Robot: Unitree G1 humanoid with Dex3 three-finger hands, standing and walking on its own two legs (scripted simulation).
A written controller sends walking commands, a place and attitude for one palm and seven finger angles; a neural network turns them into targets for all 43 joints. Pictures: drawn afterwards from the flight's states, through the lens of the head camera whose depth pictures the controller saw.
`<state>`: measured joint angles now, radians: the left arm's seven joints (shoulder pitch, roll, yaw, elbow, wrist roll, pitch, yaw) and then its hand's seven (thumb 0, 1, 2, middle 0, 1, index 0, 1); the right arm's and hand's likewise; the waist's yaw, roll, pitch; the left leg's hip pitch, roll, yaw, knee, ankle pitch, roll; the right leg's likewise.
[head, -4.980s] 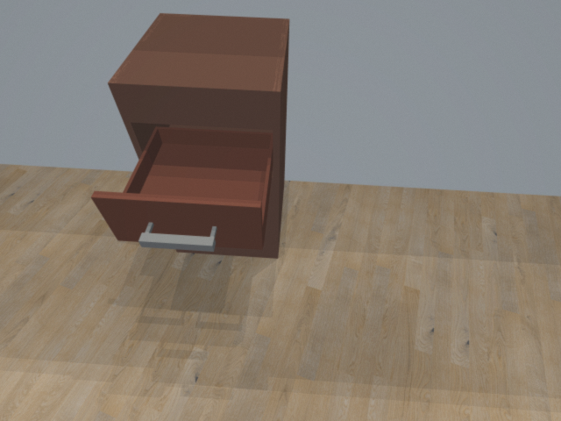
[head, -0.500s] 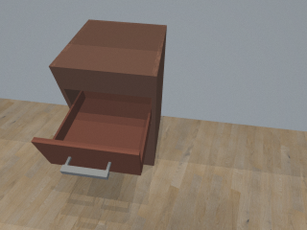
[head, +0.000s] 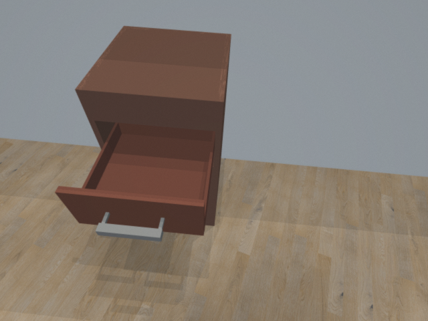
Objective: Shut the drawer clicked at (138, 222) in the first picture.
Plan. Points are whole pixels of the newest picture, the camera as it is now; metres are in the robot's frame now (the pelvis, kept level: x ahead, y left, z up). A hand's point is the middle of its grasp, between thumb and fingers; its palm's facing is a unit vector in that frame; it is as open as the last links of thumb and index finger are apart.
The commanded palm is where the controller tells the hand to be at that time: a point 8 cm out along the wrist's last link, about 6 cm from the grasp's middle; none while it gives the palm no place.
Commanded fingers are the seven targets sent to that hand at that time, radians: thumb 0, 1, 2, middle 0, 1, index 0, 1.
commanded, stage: come to a stop and stand still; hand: left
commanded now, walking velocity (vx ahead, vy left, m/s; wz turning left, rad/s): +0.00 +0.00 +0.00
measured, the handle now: (132, 225) +0.38 +0.24 -0.19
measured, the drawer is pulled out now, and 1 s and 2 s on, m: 0.28 0.28 0.28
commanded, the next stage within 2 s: look again from close up in 0.08 s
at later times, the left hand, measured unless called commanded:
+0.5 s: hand out of the picture -0.02 +0.15 -0.17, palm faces +0.00 -0.98 -0.17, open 7.4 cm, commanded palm none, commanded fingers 0.00 0.90 0.90 -0.20 -0.30 -0.20 -0.30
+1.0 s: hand out of the picture +0.00 +0.16 -0.18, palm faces +0.06 -0.98 -0.20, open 7.4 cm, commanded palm none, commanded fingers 0.00 0.90 0.90 -0.20 -0.30 -0.20 -0.30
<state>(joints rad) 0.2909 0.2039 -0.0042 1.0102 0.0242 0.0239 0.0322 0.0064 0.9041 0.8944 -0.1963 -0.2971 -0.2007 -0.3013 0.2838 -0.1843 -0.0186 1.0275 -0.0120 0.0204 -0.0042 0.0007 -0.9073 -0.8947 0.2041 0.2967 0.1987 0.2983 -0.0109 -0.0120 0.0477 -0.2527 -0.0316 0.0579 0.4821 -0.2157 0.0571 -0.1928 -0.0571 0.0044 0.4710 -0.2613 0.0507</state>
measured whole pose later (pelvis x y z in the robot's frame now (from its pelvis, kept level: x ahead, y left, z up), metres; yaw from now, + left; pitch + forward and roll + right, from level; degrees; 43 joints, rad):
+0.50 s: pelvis +0.00 -0.01 +0.00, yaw +0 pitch -1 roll +0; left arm 0.33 0.13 -0.02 1.11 0.02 0.00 0.04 0.01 0.90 0.89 -0.20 -0.30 -0.20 -0.30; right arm 0.25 -0.16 -0.01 1.10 0.00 0.01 -0.01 0.00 -0.91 -0.89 0.20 0.30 0.20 0.30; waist 0.00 0.00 0.04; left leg -0.22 -0.02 0.06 0.44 -0.20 0.04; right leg -0.17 -0.05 0.01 0.45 -0.26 0.04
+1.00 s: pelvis +0.02 +0.00 +0.00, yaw +1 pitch -1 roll -1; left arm 0.34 0.13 0.02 1.08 0.02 0.00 0.05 0.00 0.90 0.89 -0.20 -0.30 -0.20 -0.30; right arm 0.31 -0.18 -0.03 1.09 -0.01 0.04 -0.01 0.00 -0.91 -0.89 0.20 0.30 0.20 0.30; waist 0.00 0.02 0.03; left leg -0.26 0.00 0.06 0.56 -0.29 0.01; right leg -0.17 -0.04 -0.02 0.49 -0.31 0.04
